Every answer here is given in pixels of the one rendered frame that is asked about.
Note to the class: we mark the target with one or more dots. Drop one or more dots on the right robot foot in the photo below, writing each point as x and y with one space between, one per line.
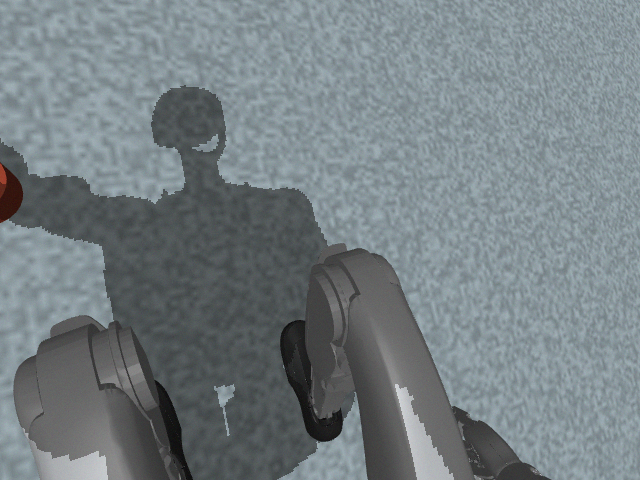
298 371

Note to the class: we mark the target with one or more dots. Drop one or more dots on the right robot arm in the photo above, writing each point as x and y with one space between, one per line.
520 471

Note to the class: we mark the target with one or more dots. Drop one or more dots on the left robot foot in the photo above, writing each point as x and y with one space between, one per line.
174 432

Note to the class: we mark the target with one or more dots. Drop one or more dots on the tin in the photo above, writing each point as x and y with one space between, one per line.
11 194

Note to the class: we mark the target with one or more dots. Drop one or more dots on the right robot hand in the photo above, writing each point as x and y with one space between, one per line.
488 453

